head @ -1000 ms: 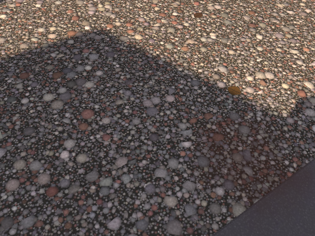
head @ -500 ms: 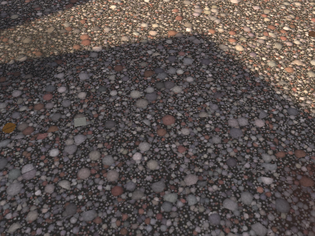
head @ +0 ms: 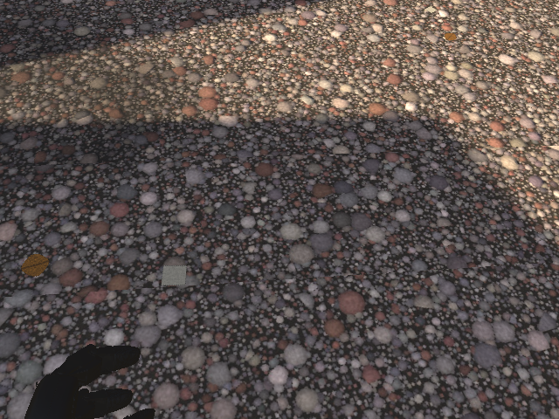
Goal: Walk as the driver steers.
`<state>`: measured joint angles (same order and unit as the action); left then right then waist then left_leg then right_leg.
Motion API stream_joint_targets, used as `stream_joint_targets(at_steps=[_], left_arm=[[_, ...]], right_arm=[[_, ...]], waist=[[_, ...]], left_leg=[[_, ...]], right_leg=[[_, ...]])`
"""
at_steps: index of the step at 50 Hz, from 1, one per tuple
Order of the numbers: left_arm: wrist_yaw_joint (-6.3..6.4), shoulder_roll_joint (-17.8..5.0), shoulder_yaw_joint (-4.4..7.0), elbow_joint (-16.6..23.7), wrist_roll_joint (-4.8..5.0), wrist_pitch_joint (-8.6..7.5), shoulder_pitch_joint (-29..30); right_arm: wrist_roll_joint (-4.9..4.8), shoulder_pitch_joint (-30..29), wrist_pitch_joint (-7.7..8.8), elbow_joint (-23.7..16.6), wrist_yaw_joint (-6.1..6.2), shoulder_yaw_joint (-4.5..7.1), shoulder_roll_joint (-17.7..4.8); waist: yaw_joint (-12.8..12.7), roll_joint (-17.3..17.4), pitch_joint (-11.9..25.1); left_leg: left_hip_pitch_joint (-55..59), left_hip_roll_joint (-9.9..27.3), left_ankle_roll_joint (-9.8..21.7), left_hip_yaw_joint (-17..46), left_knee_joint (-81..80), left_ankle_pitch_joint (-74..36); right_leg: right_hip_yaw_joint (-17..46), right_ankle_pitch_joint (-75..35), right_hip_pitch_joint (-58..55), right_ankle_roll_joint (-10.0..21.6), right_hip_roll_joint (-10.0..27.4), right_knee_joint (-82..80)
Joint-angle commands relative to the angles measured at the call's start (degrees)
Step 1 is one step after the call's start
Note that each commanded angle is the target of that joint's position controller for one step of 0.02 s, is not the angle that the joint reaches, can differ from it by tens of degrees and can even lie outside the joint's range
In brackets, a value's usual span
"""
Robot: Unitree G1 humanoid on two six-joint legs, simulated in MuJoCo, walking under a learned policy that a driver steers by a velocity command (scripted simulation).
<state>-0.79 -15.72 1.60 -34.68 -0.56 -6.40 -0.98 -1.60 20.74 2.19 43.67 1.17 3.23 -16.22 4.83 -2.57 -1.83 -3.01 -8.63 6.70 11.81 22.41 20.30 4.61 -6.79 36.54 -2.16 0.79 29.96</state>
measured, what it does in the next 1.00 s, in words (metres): goes down: right foot, then left foot 0.03 m lower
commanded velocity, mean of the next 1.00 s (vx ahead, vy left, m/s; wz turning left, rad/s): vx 0.28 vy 0.00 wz -0.10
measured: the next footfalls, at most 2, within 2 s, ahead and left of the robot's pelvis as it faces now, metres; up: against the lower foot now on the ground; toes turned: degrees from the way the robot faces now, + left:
right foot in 0.08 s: +0.25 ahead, -0.11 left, +0.00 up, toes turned +6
left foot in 0.54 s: +0.44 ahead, +0.15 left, -0.03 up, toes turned +0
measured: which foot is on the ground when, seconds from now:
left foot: down 0.00-0.10, up 0.12-0.52, down 0.54-1.00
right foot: up 0.00-0.06, down 0.08-0.54, up 0.56-0.96, down 0.98-1.00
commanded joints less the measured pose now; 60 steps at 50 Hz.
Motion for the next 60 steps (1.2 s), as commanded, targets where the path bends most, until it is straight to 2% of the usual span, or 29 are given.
stream_joint_targets(at_steps=[1, 3, 4, 5, 6, 7, 9, 12, 14, 18, 22, 26, 27, 28, 29, 31, 33, 35, 39, 42, 47, 50, 51, 52, 53, 54, 56, 58, 60], left_arm=[[-0.42, -6.74, 2.45, 4.78, 0.65, -1.43, 4.67], [-0.45, -9.34, 3.87, 1.8, 0.3, -2.0, -5.66], [-0.27, -10.67, 4.41, 0.53, -0.37, -2.15, -13.83], [-0.18, -14.3, 5.52, -0.78, -1.0, -1.8, -20.64], [-0.72, -11.12, 5.2, -3.29, 0.75, -1.28, -24.14], [-0.49, -7.53, 4.2, -2.32, 1.79, -0.99, -21.26], [-0.48, -5.66, 3.25, -2.11, 0.74, -0.31, -13.94], [-0.84, -4.55, 2.73, -3.32, 0.58, -0.55, -12.14], [-0.96, -6.49, 3.08, -4.65, 1.0, -0.7, -12.6], [-0.02, -9.47, 3.72, -7.2, 1.08, 0.29, -13.46], [1.18, -8.89, 3.38, -10.52, 2.56, 1.86, -19.13], [2.08, -7.71, 3.3, -10.06, 1.65, 3.09, -17.56], [1.91, -5.06, 2.54, -9.28, 1.01, 2.94, -18.36], [1.53, -1.46, 1.21, -9.36, 0.91, 2.66, -24.84], [1.44, -4.16, 1.2, -10.35, 1.97, 3.01, -31.0], [2.28, -8.75, 2.68, -8.55, 2.51, 4.89, -24.66], [3.82, -8.65, 3.4, -7.55, 2.12, 8.42, -20.92], [4.84, -7.18, 3.61, -6.52, 1.4, 10.28, -21.61], [4.72, -6.0, 3.99, -3.2, 1.11, 9.76, -17.51], [3.11, -4.24, 3.19, -0.73, 1.09, 9.13, -14.01], [1.12, -4.78, 3.06, 0.36, 1.09, 8.15, -12.19], [0.76, -5.3, 3.92, -3.66, 1.27, 8.06, -19.95], [1.23, -9.97, 5.99, -6.64, 1.4, 7.96, -23.96], [1.59, -12.33, 7.01, -7.87, 1.19, 7.54, -28.26], [1.32, -14.09, 6.86, -7.11, 0.04, 5.79, -30.53], [1.27, -12.28, 5.82, -4.94, -0.35, 3.69, -25.9], [1.12, -8.94, 4.9, -2.87, 1.38, 2.17, -19.77], [1.44, -7.96, 4.63, -2.43, 1.58, 2.69, -18.36], [2.09, -8.26, 4.92, -2.72, 1.48, 2.84, -20.34]], right_arm=[[0.3, 2.42, -0.11, -1.19, 0.7, 2.56, -8.57], [0.71, -0.99, -0.27, -2.07, 0.53, 2.63, -8.38], [1.05, -2.81, -0.22, -3.32, -0.03, 1.97, -7.18], [0.87, 6.83, 0.0, -2.43, -0.39, 0.71, -2.99], [-0.11, 10.75, 0.22, -1.0, -0.74, -0.17, -3.04], [-0.8, 4.67, 0.47, -2.18, -0.8, 1.15, -8.36], [0.47, -6.48, 0.64, -5.7, -0.65, 1.33, -8.71], [0.74, -4.57, 0.7, -5.47, -1.13, 0.95, -5.21], [1.33, -7.12, 0.7, -6.47, -1.23, 0.1, -3.16], [2.17, -10.17, 2.12, -6.38, -1.91, -0.68, -2.25], [2.36, -18.67, 3.03, -8.83, -2.65, -0.55, -2.72], [2.66, -12.17, 3.39, -6.29, -2.5, 0.84, -5.07], [3.23, -8.36, 3.6, -5.42, -2.12, 1.42, -7.39], [5.12, -4.11, 3.21, -5.84, -1.64, 1.52, -9.13], [3.72, -2.27, 1.88, -6.13, -2.04, 1.14, -7.24], [1.65, -6.44, -0.14, -6.01, -2.08, 1.45, -7.03], [2.76, -14.16, -0.97, -6.85, -1.67, 0.59, -5.95], [3.89, -17.56, -0.93, -6.44, -1.19, 0.59, -6.24], [3.31, -15.62, -0.51, -4.15, 0.98, 0.56, -5.17], [2.26, -13.32, -0.76, -2.92, 1.58, 1.6, -6.73], [0.79, -13.41, -0.22, -2.28, 0.05, 3.54, -10.6], [-0.07, -13.94, -0.74, -1.72, -0.94, 3.42, -9.05], [0.65, -15.15, -0.95, -3.71, -0.8, 3.15, -6.91], [1.12, -21.19, -0.48, -5.98, -0.99, 2.65, -5.76], [-0.28, -28.56, 0.76, -9.75, -1.65, 2.25, -5.06], [-1.31, -27.81, 2.24, -9.52, -2.56, 2.31, -5.02], [0.18, -20.88, 3.91, -6.03, -3.28, 3.1, -7.79], [1.54, -21.3, 4.58, -4.54, -3.66, 2.84, -6.59], [1.34, -24.09, 4.4, -4.36, -4.2, 2.08, -4.35]], waist=[[-1.42, 8.38, 1.05], [-6.61, 10.04, 5.85], [-11.03, 7.77, 12.73], [-9.16, -4.79, 22.46], [-9.29, -15.56, 26.13], [-10.46, -7.66, 16.69], [-8.48, 2.11, 2.25], [-4.5, -0.43, 0.7], [-4.76, -1.48, -0.23], [-5.89, -0.9, 4.45], [-8.86, -1.14, 3.1], [-4.48, 0.04, 4.75], [-3.55, 4.47, 8.41], [-3.31, 16.52, 16.87], [-2.96, 16.08, 24.93], [-3.16, 10.45, 20.02], [-5.58, 9.73, 10.86], [-7.48, 11.31, 7.28], [-6.3, 9.64, 7.47], [-4.53, 10.25, 8.66], [-4.33, 10.87, 4.7], [-8.07, 8.01, 4.15], [-8.88, 0.02, 3.58], [-12.31, -7.77, 0.3], [-15.22, -14.37, -2.89], [-11.87, -10.37, -3.6], [-7.02, -5.82, -1.17], [-6.36, -2.92, 0.85], [-7.07, -1.73, 1.24]], left_leg=[[-1.31, 15.43, 3.83, 11.4, -0.54, -29.78], [0.93, 14.05, 2.2, 9.81, 8.3, -44.95], [-3.31, 11.5, 0.73, 7.93, 19.71, -43.22], [-20.58, 4.24, -3.51, 3.81, 39.85, -21.08], [-32.56, 0.68, -5.27, 0.55, 52.68, 12.05], [-38.2, 4.37, -4.87, 1.79, 56.19, 9.18], [-38.77, 8.42, -4.73, -2.36, 52.14, 1.93], [-32.39, 12.99, -4.81, -4.58, 40.91, -1.36], [-31.71, 13.55, -5.87, -6.87, 32.69, -1.81], [-23.08, 11.7, -7.26, -9.03, 19.34, -20.81], [-20.59, 8.93, -6.69, -7.39, 5.07, -31.27], [-9.83, 10.28, -4.22, -7.2, -3.22, -36.3], [0.48, 14.87, -3.08, -5.61, 0.1, -54.47], [19.07, 28.85, 3.94, 4.26, 9.78, -82.47], [23.69, 34.26, 8.35, 8.93, 13.03, -82.91], [14.05, 31.57, 9.0, 9.47, 6.38, -53.41], [-4.83, 29.12, 8.71, 6.11, -1.45, -33.84], [-15.03, 26.16, 8.33, -0.88, -5.89, -30.9], [-9.66, 26.09, 7.93, -6.04, -6.11, -29.3], [-6.44, 27.06, 7.13, -5.62, -9.19, -7.88], [-11.84, 27.29, 4.46, -8.61, -11.81, 4.86], [-17.61, 25.3, 0.85, -13.36, -4.83, 12.44], [-22.74, 18.69, -3.36, -19.54, 0.7, 17.95], [-31.04, 13.47, -7.02, -23.74, 15.94, 16.21], [-43.9, 9.44, -6.75, -16.39, 29.81, 16.26], [-47.83, 11.37, -4.5, -7.93, 35.79, 10.89], [-43.99, 13.21, -2.77, -6.4, 33.57, 1.65], [-36.91, 11.96, -3.92, -8.42, 26.94, -5.8], [-32.35, 9.33, -5.36, -10.16, 19.99, -12.26]], right_leg=[[-1.33, 2.79, -8.0, 2.08, -2.4, -1.93], [-2.25, 5.9, -18.66, 5.55, -2.7, -2.38], [0.54, 4.58, -32.61, 8.84, 1.73, -2.23], [19.8, 10.99, -55.22, 18.57, 14.7, -0.93], [38.7, 25.15, -61.73, 23.07, 21.6, -8.6], [37.07, 34.37, -54.65, 20.34, 19.93, -11.65], [24.27, 24.92, -36.45, 17.32, 15.89, -14.79], [15.4, 15.6, -27.15, 16.05, 11.25, -18.72], [11.27, 5.76, -24.94, 17.01, 11.28, -20.31], [0.81, -16.08, -24.58, 14.63, 8.36, -16.79], [2.53, -2.3, -27.37, 11.51, 6.62, -11.61], [5.79, 5.4, -24.96, 8.44, 4.67, 4.16], [3.58, 17.18, -18.31, 5.84, 0.14, 14.22], [1.55, 48.83, -2.97, 2.01, -4.28, 32.59], [4.34, 55.73, 1.29, 0.55, -2.81, 41.7], [1.95, 47.04, 5.93, -1.91, 0.7, 48.97], [-0.22, 38.55, 1.67, -3.59, 2.39, 50.73], [-1.8, 34.33, -3.81, -4.41, 1.46, 52.47], [-0.61, 26.34, -0.5, -4.31, 2.6, 43.93], [-2.13, 24.91, -0.84, -2.99, 5.08, 34.1], [-7.52, 28.46, -11.94, 1.59, 3.89, 16.87], [-12.63, 25.55, -25.46, 4.8, -0.15, 4.86], [-9.2, 31.25, -27.94, 7.59, -1.21, 2.96], [4.29, 42.22, -30.14, 12.26, 4.92, -6.22], [29.22, 47.39, -32.94, 18.66, 15.01, -17.53], [35.18, 44.31, -33.4, 20.06, 18.66, -20.25], [27.06, 30.3, -33.16, 16.61, 16.64, -17.14], [19.12, 22.67, -31.25, 14.04, 12.48, -16.46], [15.26, 19.73, -29.93, 13.36, 9.92, -16.8]])
Keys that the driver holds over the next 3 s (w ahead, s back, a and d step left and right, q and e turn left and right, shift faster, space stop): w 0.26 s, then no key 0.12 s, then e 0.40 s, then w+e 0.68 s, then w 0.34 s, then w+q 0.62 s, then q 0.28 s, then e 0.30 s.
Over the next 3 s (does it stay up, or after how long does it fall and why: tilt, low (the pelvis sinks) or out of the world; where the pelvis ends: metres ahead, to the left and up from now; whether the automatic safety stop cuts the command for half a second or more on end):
stays up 1.24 -0.32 -0.07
